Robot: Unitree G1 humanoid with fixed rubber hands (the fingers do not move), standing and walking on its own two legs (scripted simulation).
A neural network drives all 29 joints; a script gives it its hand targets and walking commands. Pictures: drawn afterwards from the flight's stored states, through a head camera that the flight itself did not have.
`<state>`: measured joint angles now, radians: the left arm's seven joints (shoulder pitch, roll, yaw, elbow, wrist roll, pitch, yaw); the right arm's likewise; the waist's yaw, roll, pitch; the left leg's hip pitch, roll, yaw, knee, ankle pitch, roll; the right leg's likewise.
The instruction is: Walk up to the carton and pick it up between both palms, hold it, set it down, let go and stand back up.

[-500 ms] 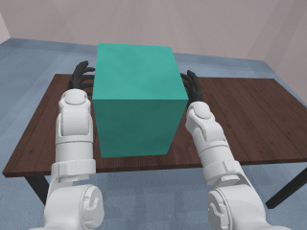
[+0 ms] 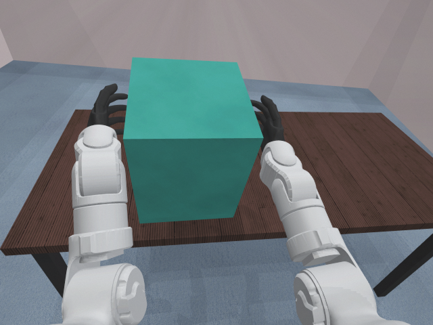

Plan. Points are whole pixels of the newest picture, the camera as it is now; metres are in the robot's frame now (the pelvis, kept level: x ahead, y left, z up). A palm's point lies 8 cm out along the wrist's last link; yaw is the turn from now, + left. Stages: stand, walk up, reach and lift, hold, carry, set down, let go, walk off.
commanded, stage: reach and lift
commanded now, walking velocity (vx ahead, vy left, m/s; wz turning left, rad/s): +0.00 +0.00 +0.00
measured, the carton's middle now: (187, 144) +0.43 +0.01 +0.15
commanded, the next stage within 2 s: hold in 0.04 s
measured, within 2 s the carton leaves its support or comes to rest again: neither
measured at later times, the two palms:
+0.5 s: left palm (98, 126) +0.37 +0.15 +0.24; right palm (272, 132) +0.36 -0.14 +0.22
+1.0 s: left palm (97, 128) +0.36 +0.15 +0.24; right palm (272, 134) +0.36 -0.14 +0.22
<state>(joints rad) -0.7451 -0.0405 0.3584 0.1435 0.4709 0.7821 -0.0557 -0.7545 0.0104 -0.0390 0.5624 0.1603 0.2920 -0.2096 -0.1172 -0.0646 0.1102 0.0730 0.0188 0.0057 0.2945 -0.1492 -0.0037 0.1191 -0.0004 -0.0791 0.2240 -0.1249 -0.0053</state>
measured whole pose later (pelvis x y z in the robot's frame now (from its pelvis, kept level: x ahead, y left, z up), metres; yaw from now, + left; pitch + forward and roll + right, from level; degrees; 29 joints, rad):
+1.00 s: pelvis +0.00 +0.00 +0.00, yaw +0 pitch -12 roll -1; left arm -0.75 -0.04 0.36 0.08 0.48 0.86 -0.08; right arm -0.78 0.00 -0.03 0.50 0.18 0.37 -0.23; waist -0.12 -0.06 0.10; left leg 0.07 0.02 0.01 0.29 -0.14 -0.01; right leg 0.10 0.00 -0.08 0.24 -0.13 -0.01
